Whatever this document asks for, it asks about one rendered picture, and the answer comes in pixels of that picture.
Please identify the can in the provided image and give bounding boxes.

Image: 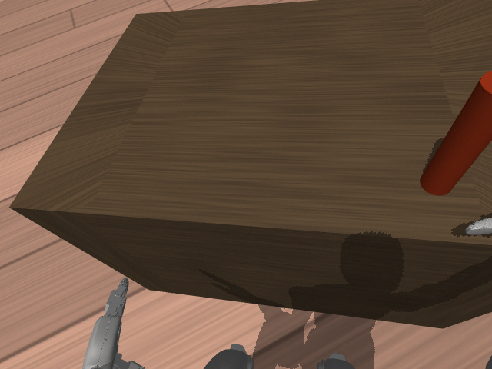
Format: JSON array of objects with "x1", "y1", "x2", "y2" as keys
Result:
[{"x1": 420, "y1": 71, "x2": 492, "y2": 196}]

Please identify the left robot hand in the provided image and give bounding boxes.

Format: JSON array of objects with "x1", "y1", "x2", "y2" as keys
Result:
[{"x1": 82, "y1": 278, "x2": 145, "y2": 369}]

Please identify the right robot hand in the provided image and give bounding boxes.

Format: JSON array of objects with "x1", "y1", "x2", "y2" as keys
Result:
[{"x1": 466, "y1": 218, "x2": 492, "y2": 235}]

